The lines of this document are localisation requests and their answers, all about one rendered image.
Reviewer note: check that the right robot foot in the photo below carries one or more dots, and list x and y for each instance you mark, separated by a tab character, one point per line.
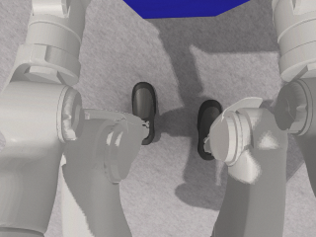
207	114

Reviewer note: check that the left robot shin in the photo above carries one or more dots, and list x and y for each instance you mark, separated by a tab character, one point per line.
133	124

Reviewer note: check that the robot right forearm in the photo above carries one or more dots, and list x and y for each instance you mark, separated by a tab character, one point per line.
295	25

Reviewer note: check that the left robot upper arm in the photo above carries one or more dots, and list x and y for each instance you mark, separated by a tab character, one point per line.
37	120

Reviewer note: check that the carton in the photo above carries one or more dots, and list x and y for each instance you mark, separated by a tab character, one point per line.
162	9

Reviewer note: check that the robot left forearm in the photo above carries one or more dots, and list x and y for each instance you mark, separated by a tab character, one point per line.
52	46

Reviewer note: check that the right robot upper arm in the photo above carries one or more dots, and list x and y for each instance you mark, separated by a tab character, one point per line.
295	113

